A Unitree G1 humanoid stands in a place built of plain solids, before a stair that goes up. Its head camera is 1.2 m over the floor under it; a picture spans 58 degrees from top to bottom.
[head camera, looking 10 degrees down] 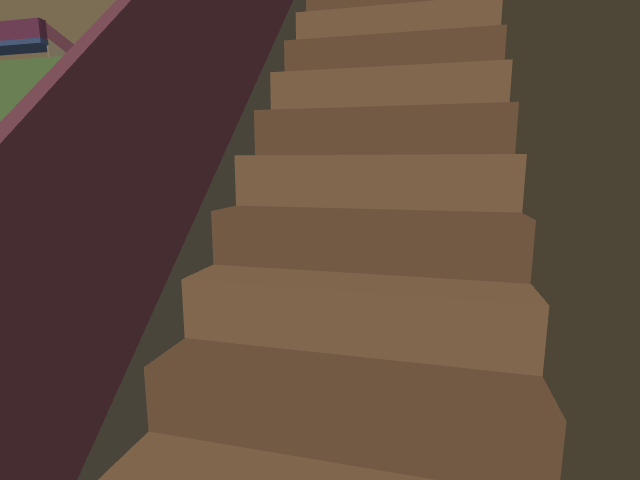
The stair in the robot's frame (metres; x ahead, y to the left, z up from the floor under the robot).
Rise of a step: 0.21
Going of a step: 0.22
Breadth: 1.12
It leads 14 degrees to the right of straight ahead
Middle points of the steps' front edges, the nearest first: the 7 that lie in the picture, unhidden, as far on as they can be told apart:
1.04 -0.03 0.62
1.25 -0.08 0.82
1.47 -0.13 1.03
1.68 -0.19 1.23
1.90 -0.24 1.44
2.11 -0.29 1.65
2.33 -0.35 1.85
